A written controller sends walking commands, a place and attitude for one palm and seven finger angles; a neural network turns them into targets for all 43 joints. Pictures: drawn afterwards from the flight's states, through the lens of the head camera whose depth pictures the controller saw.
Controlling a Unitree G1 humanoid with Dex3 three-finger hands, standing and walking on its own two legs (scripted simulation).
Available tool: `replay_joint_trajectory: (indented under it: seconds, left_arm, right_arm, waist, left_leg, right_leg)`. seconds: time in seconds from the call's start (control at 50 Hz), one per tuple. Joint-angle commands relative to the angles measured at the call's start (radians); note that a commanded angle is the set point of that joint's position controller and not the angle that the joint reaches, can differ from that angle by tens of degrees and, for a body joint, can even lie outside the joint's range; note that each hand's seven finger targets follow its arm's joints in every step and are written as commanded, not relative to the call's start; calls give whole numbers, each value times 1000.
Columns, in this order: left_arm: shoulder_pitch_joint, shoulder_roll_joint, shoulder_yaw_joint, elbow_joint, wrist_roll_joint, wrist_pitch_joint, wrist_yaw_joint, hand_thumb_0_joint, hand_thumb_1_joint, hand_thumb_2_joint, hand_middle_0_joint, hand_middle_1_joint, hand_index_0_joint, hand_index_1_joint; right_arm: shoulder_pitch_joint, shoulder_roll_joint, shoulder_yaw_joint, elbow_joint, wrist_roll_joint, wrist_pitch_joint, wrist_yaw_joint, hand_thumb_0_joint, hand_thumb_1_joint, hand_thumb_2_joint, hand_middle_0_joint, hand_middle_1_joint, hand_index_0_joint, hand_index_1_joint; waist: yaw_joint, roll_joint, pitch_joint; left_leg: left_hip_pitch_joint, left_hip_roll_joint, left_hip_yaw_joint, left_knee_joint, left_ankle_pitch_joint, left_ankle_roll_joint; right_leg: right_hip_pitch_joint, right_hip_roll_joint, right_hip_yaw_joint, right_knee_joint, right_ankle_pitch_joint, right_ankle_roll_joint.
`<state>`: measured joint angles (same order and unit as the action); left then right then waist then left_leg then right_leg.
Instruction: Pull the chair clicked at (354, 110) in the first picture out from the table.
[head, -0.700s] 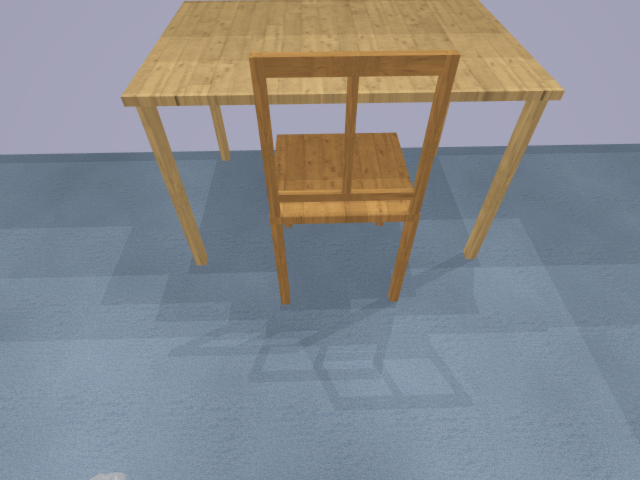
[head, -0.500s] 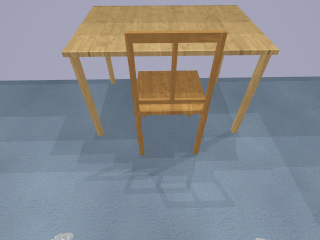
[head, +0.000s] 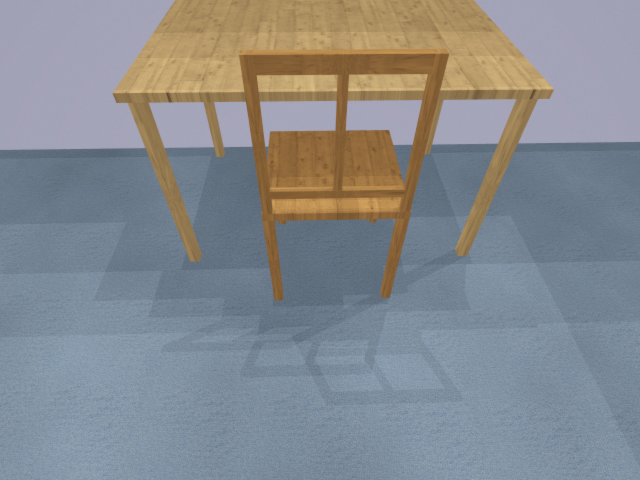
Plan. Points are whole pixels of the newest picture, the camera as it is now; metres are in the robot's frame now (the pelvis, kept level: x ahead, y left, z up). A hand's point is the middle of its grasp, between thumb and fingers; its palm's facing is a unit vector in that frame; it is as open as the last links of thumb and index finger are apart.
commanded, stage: stand and wait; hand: left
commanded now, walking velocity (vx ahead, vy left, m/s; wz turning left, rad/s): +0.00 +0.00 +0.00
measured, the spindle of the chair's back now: (340, 137) +0.88 +0.00 -0.07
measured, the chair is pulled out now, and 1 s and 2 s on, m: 0.00 0.00 0.00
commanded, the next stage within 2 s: look at it before walking up in 0.12 s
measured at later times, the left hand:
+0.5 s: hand out of the picture +0.08 +0.25 -0.15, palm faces -0.02 -0.94 -0.33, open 7.4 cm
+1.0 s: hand out of the picture +0.06 +0.25 -0.16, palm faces -0.03 -0.94 -0.34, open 7.4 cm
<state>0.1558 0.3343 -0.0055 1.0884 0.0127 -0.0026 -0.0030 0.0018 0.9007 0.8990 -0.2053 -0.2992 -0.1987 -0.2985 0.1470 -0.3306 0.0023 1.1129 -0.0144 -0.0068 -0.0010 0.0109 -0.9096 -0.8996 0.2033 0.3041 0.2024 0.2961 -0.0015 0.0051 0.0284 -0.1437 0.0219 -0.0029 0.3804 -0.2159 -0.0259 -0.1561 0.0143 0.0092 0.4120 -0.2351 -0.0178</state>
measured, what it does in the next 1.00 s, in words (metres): stands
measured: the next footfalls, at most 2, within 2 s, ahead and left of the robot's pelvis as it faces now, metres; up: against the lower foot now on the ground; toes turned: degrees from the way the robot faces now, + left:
left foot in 1.64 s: +0.02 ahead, +0.15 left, +0.00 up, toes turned -23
right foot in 1.98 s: -0.09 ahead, -0.11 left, +0.00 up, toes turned -40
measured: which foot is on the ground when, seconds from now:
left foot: down 0.00-1.00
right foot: down 0.00-1.00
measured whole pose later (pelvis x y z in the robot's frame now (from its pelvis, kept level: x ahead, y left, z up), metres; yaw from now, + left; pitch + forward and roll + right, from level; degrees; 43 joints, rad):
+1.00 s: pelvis +0.00 +0.01 +0.00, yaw -2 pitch -1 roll +0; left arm 0.17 0.33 0.01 1.07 0.02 0.01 0.00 0.00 0.90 0.90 -0.20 -0.30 -0.20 -0.30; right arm 0.12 -0.32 0.00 1.09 -0.01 -0.01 -0.01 0.01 -0.91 -0.90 0.20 0.30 0.20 0.30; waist 0.02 0.00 0.02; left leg -0.14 0.03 0.04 0.38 -0.22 -0.02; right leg -0.16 0.02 0.05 0.41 -0.22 -0.01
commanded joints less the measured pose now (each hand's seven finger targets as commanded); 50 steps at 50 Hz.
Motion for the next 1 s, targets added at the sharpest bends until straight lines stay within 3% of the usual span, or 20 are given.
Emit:
replay_joint_trajectory:
  seconds: [0.0, 0.7, 0.78, 0.86, 0.88, 0.94, 0.98]
  left_arm:
    - [-56, 204, 43, -66, -3, -26, 16, 0, 900, 900, -200, -300, -200, -300]
    - [-52, 210, 47, -60, -2, -31, 16, 0, 900, 900, -200, -300, -200, -300]
    - [-46, 206, 45, -55, -2, -28, 15, 0, 900, 900, -200, -300, -200, -300]
    - [-53, 214, 49, -58, -2, -26, 13, 0, 900, 900, -200, -300, -200, -300]
    - [-53, 216, 53, -66, -1, -22, 12, 0, 900, 900, -200, -300, -200, -300]
    - [0, 124, 46, -75, -1, 7, 15, 0, 900, 900, -200, -300, -200, -300]
    - [28, 109, 49, -92, 1, 21, 15, 0, 900, 900, -200, -300, -200, -300]
  right_arm:
    - [-59, -189, -31, -65, 4, -24, -16, 0, -900, -900, 200, 300, 200, 300]
    - [-70, -200, -32, -59, 7, -29, -18, 0, -900, -900, 200, 300, 200, 300]
    - [-70, -195, -30, -57, 7, -29, -18, 0, -900, -900, 200, 300, 200, 300]
    - [-67, -209, -34, -56, 5, -32, -21, 0, -900, -900, 200, 300, 200, 300]
    - [-55, -206, -38, -62, 5, -31, -22, 0, -900, -900, 200, 300, 200, 300]
    - [0, -109, -29, -74, 4, -16, -28, 0, -900, -900, 200, 300, 200, 300]
    - [27, -98, -37, -97, 3, -4, -32, 0, -900, -900, 200, 300, 200, 300]
  waist:
    - [3, -7, -56]
    - [2, -6, -72]
    - [5, 2, -55]
    - [2, 1, -56]
    - [0, 0, -54]
    - [-3, 1, -53]
    - [-3, 1, -55]
  left_leg:
    - [6, 89, -80, -52, 125, 46]
    - [45, 99, -85, -70, 197, 46]
    - [39, 99, -89, -81, 179, 48]
    - [57, 105, -76, -75, 186, 45]
    - [60, 110, -65, -62, 184, 45]
    - [49, 116, -19, -12, 169, 31]
    - [49, 128, -7, 9, 147, 32]
  right_leg:
    - [3, -126, 119, -82, 144, -19]
    - [30, -131, 109, -96, 230, -13]
    - [24, -128, 102, -102, 193, -9]
    - [7, -121, 124, -97, 217, -16]
    - [-3, -117, 130, -83, 234, -19]
    - [-48, -110, 146, -21, 271, -8]
    - [-85, -95, 152, 22, 261, -7]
